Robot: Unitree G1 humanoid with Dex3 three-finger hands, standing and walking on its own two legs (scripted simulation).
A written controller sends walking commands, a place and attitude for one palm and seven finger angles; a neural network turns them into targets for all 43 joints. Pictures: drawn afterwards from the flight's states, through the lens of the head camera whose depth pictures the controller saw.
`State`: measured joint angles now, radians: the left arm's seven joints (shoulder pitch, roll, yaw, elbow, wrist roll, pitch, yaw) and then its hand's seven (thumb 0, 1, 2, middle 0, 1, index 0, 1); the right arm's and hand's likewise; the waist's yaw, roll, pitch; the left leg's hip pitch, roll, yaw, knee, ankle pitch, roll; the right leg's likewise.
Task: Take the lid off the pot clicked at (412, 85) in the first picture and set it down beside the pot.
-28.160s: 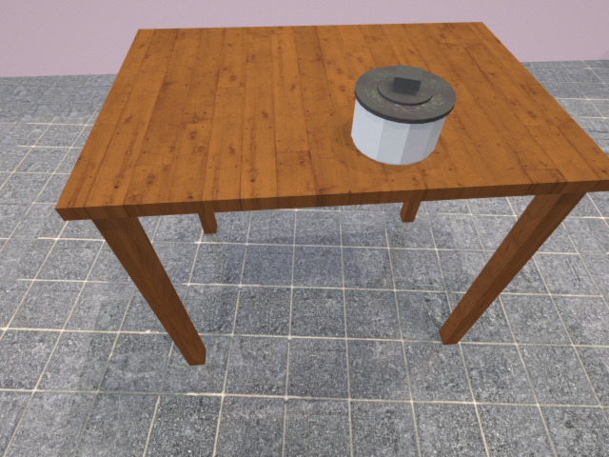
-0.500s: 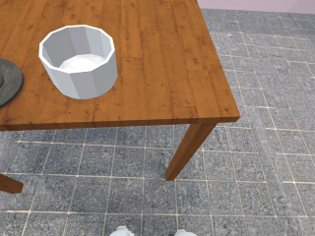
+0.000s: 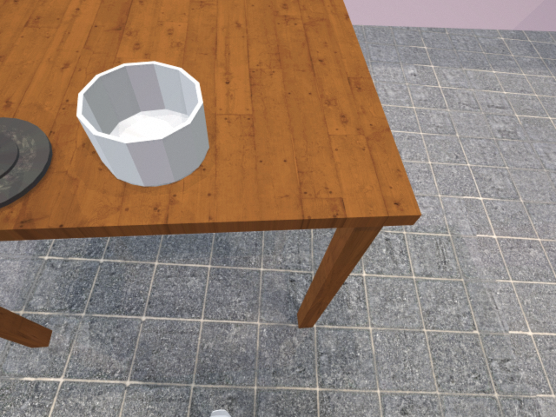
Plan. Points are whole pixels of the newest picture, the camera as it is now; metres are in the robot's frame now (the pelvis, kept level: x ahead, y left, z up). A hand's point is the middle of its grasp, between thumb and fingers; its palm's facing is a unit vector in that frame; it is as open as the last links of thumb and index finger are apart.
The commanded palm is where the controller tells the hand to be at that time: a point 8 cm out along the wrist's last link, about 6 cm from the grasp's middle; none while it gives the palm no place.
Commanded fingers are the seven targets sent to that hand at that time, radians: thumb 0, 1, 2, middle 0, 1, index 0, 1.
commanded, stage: raise the empty hand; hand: left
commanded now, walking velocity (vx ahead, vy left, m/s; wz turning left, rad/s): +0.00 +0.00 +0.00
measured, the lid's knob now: out of the picture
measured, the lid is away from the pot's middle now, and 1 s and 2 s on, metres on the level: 0.23 0.23 0.23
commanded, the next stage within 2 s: draw the hand back to the body in 0.56 s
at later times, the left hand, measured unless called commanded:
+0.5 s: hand out of the picture +0.45 +0.39 +0.25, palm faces -0.25 -0.17 -0.95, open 11.0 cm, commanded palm +0.48 +0.39 +0.31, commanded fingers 0.00 -0.06 0.74 -0.39 -0.78 -0.39 -0.78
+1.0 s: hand out of the picture +0.45 +0.38 +0.24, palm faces -0.22 -0.12 -0.97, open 11.0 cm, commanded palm +0.42 +0.37 +0.31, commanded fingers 0.00 -0.06 0.74 -0.39 -0.78 -0.39 -0.78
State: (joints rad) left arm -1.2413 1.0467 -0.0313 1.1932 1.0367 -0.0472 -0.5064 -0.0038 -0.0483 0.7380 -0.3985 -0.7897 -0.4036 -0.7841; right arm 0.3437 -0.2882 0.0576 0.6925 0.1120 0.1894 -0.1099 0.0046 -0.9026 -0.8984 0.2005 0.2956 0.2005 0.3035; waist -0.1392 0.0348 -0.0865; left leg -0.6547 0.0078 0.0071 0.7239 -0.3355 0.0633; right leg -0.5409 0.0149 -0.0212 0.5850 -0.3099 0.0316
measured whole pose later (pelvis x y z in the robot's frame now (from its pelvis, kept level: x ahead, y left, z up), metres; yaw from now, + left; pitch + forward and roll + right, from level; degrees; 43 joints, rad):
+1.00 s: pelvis +0.01 -0.01 +0.01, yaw +1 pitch +12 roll -2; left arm -1.14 1.04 0.04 1.03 1.02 0.02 -0.52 0.00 -0.05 0.74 -0.40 -0.79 -0.40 -0.78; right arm 0.30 -0.29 0.04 0.64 0.11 0.23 -0.07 0.01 -0.90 -0.90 0.20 0.30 0.20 0.30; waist -0.12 0.04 -0.07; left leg -0.52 0.00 0.01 0.61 -0.30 0.05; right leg -0.42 0.00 -0.02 0.51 -0.30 0.02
